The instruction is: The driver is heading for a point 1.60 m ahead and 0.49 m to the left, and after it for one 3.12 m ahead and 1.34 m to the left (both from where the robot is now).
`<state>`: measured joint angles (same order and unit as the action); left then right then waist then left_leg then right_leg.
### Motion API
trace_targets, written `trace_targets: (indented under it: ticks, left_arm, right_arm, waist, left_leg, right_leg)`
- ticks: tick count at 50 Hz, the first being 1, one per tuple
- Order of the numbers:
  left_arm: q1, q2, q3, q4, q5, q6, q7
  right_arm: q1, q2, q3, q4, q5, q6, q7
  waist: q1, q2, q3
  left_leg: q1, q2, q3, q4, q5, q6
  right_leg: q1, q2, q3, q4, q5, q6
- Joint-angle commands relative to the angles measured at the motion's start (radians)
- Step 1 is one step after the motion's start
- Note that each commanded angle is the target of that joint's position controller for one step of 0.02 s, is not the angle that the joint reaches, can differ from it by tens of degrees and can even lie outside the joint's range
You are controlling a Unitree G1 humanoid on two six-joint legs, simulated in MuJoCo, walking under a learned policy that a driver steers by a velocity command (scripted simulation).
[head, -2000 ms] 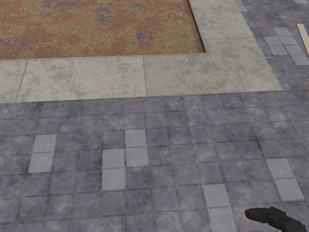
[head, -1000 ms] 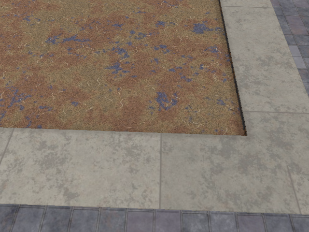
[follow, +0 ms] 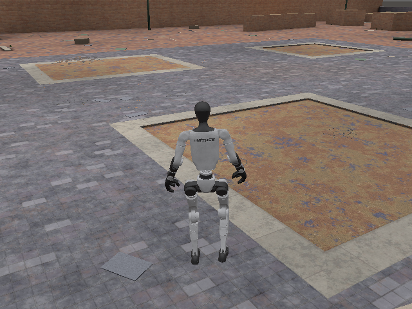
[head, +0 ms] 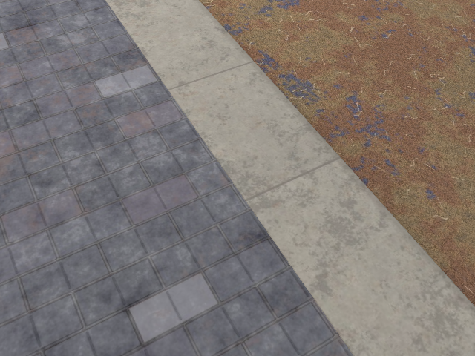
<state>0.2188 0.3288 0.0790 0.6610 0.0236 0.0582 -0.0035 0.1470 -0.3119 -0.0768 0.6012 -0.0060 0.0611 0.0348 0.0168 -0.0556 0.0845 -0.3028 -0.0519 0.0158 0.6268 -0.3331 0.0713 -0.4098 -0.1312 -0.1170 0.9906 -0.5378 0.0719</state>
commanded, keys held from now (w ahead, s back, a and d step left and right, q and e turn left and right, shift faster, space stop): q+shift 0.40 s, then shift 0.44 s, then w+e+shift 0.16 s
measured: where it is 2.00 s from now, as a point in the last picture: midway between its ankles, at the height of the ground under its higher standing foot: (246, 233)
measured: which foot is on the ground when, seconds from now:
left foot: down 0.00-0.40, up 0.42-0.78, down 0.80-1.00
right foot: up 0.00-0.38, down 0.40-0.82, up 0.84-1.00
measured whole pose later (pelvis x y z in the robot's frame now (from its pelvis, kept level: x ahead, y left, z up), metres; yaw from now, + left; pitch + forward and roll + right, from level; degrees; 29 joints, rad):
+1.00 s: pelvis +0.04 +0.01 +0.02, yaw +31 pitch +0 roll +0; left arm 0.32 0.31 0.05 0.81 0.02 0.04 -0.04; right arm 0.25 -0.25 0.00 0.81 -0.03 -0.01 -0.01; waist 0.02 -0.03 0.00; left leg -0.06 -0.04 -0.01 0.27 -0.22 0.05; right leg -0.43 0.01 0.03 0.96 -0.33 -0.03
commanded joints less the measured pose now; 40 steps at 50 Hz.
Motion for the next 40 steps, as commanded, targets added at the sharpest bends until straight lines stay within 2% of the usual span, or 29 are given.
trace_targets:
  ticks: [1, 2, 3, 4, 6, 10, 15, 17, 19, 20, 21, 22, 23, 24, 25, 26, 28, 32, 35, 37, 39, 40]
  left_arm:
    - [-0.08, 0.078, 0.01, -0.111, -0.006, -0.022, 0.011]
    - [-0.064, 0.094, 0.016, -0.101, 0.003, -0.023, 0.012]
    - [-0.035, 0.1, 0.016, -0.079, 0.009, -0.02, 0.011]
    - [-0.026, 0.095, 0.014, -0.071, 0.009, -0.016, 0.01]
    - [-0.035, 0.078, 0.007, -0.07, 0.003, -0.012, 0.009]
    - [-0.088, 0.07, -0.003, -0.082, 0.0, -0.012, 0.016]
    - [-0.12, 0.077, -0.012, -0.09, -0.012, -0.03, 0.022]
    - [-0.1, 0.082, -0.013, -0.086, -0.018, -0.037, 0.028]
    - [-0.043, 0.087, -0.011, -0.07, -0.019, -0.045, 0.042]
    - [-0.008, 0.112, -0.005, -0.06, -0.012, -0.053, 0.054]
    - [-0.013, 0.182, 0.007, -0.068, -0.002, -0.053, 0.064]
    - [-0.059, 0.233, 0.014, -0.087, 0.003, -0.044, 0.052]
    - [-0.052, 0.172, 0.005, -0.08, -0.002, -0.038, 0.042]
    - [-0.084, 0.118, -0.011, -0.081, -0.01, -0.038, 0.034]
    - [-0.113, 0.097, -0.017, -0.084, -0.008, -0.038, 0.031]
    - [-0.123, 0.096, -0.017, -0.079, -0.008, -0.04, 0.035]
    - [-0.088, 0.09, -0.017, -0.064, -0.005, -0.046, 0.034]
    - [-0.006, 0.106, -0.007, -0.02, -0.007, -0.053, 0.029]
    - [-0.008, 0.117, -0.003, -0.001, -0.004, -0.049, 0.017]
    - [0.005, 0.129, 0.0, 0.019, 0.0, -0.039, 0.008]
    - [0.0, 0.125, -0.004, 0.039, -0.014, -0.03, 0.004]
    - [0.035, 0.105, -0.009, 0.051, -0.014, -0.033, 0.002]
  right_arm:
    - [0.051, -0.197, -0.059, -0.042, -0.001, -0.005, -0.033]
    - [0.013, -0.175, -0.05, -0.05, 0.006, -0.004, -0.039]
    - [0.005, -0.167, -0.045, -0.051, 0.004, -0.003, -0.037]
    - [0.021, -0.173, -0.046, -0.044, 0.004, -0.006, -0.032]
    - [0.055, -0.19, -0.051, -0.028, 0.001, -0.012, -0.025]
    - [0.097, -0.211, -0.058, -0.012, -0.008, -0.011, -0.02]
    - [0.089, -0.225, -0.065, -0.004, -0.015, -0.01, -0.011]
    - [0.068, -0.224, -0.066, -0.004, -0.013, -0.011, -0.008]
    - [0.021, -0.209, -0.062, -0.009, -0.003, -0.015, -0.01]
    - [0.015, -0.18, -0.053, -0.011, 0.009, -0.02, -0.014]
    - [0.103, -0.084, -0.03, -0.005, 0.008, -0.026, -0.019]
    - [0.115, -0.141, -0.041, -0.008, -0.018, -0.021, -0.027]
    - [0.099, -0.2, -0.056, 0.007, -0.04, -0.017, -0.026]
    - [0.103, -0.19, -0.057, 0.027, -0.033, -0.014, -0.017]
    - [0.121, -0.169, -0.051, 0.044, -0.021, -0.009, -0.008]
    - [0.137, -0.155, -0.047, 0.054, -0.014, -0.005, 0.001]
    - [0.127, -0.136, -0.034, 0.063, -0.005, 0.0, 0.004]
    - [0.052, -0.103, -0.011, 0.058, -0.004, 0.007, -0.005]
    - [0.033, -0.071, 0.012, 0.067, -0.001, 0.008, -0.011]
    - [0.039, -0.067, 0.021, 0.082, 0.005, 0.005, -0.018]
    - [0.1, -0.05, 0.031, 0.118, -0.004, -0.009, -0.028]
    - [0.089, -0.076, 0.032, 0.119, -0.018, -0.021, -0.034]
  waist:
    - [-0.048, 0.189, -0.097]
    - [-0.03, 0.203, -0.092]
    - [-0.021, 0.192, -0.114]
    - [-0.021, 0.168, -0.131]
    - [-0.029, 0.144, -0.139]
    - [-0.056, 0.168, -0.127]
    - [-0.054, 0.18, -0.13]
    - [-0.038, 0.194, -0.132]
    - [0.011, 0.197, -0.124]
    - [0.03, 0.145, -0.128]
    - [-0.019, -0.072, -0.176]
    - [-0.024, -0.171, -0.149]
    - [-0.027, -0.079, -0.117]
    - [-0.039, -0.05, -0.088]
    - [-0.05, -0.05, -0.077]
    - [-0.057, -0.084, -0.085]
    - [-0.038, -0.091, -0.096]
    - [0.008, -0.11, -0.112]
    - [0.014, -0.14, -0.125]
    - [0.015, -0.167, -0.127]
    - [-0.032, -0.127, -0.124]
    - [-0.024, -0.062, -0.138]
  left_leg:
    - [0.254, 0.252, -0.362, -0.261, 0.544, 0.166]
    - [0.22, 0.212, -0.338, -0.26, 0.545, 0.148]
    - [0.205, 0.191, -0.325, -0.254, 0.581, 0.144]
    - [0.2, 0.185, -0.334, -0.249, 0.589, 0.143]
    - [0.201, 0.176, -0.373, -0.247, 0.538, 0.147]
    - [0.192, 0.168, -0.489, -0.249, 0.386, 0.161]
    - [0.144, 0.139, -0.601, -0.216, 0.432, 0.144]
    - [0.117, 0.121, -0.642, -0.201, 0.464, 0.12]
    - [0.037, 0.074, -0.654, -0.177, 0.387, 0.059]
    - [-0.05, 0.021, -0.608, -0.117, 0.246, 0.005]
    - [-0.146, -0.089, -0.415, 0.098, -0.14, -0.056]
    - [-0.249, -0.19, -0.226, 0.254, -0.264, -0.078]
    - [-0.23, -0.1, -0.22, 0.38, -0.212, -0.086]
    - [-0.207, -0.086, -0.212, 0.435, -0.155, -0.088]
    - [-0.188, -0.083, -0.196, 0.492, -0.112, -0.097]
    - [-0.187, -0.083, -0.172, 0.536, -0.087, -0.105]
    - [-0.193, -0.082, -0.142, 0.533, -0.088, -0.121]
    - [-0.192, -0.067, -0.133, 0.363, -0.123, -0.124]
    - [-0.057, -0.039, -0.076, 0.154, -0.16, -0.104]
    - [0.03, -0.037, -0.029, 0.016, -0.131, -0.088]
    - [0.185, -0.027, -0.007, -0.278, 0.1, -0.063]
    - [0.289, 0.03, -0.096, -0.368, 0.209, -0.044]
  right_leg:
    - [-0.286, 0.021, 0.14, 0.144, 0.075, 0.011]
    - [-0.254, 0.03, 0.136, 0.123, 0.119, 0.012]
    - [-0.218, 0.049, 0.133, 0.124, 0.145, 0.011]
    - [-0.2, 0.063, 0.136, 0.109, 0.152, 0.008]
    - [-0.195, 0.084, 0.145, 0.045, 0.155, 0.003]
    - [-0.192, 0.126, 0.179, -0.077, 0.159, -0.012]
    - [-0.074, 0.188, 0.209, -0.217, 0.158, -0.043]
    - [0.018, 0.208, 0.218, -0.308, 0.158, -0.054]
    - [0.186, 0.21, 0.219, -0.509, 0.234, -0.06]
    - [0.316, 0.138, 0.261, -0.657, 0.295, -0.072]
    - [0.437, -0.124, 0.478, -0.746, 0.224, -0.13]
    - [0.345, -0.256, 0.709, -0.781, 0.243, -0.243]
    - [0.287, -0.242, 0.638, -0.749, 0.319, -0.278]
    - [0.238, -0.18, 0.528, -0.726, 0.384, -0.273]
    - [0.214, -0.121, 0.429, -0.711, 0.452, -0.26]
    - [0.224, -0.088, 0.369, -0.698, 0.524, -0.256]
    - [0.263, -0.066, 0.303, -0.675, 0.654, -0.258]
    - [0.361, -0.09, 0.289, -0.641, 0.719, -0.279]
    - [0.323, -0.09, 0.262, -0.623, 0.718, -0.279]
    - [0.297, -0.088, 0.258, -0.599, 0.774, -0.277]
    - [0.23, -0.067, 0.226, -0.53, 0.792, -0.228]
    - [0.155, -0.05, 0.212, -0.498, 0.681, -0.17]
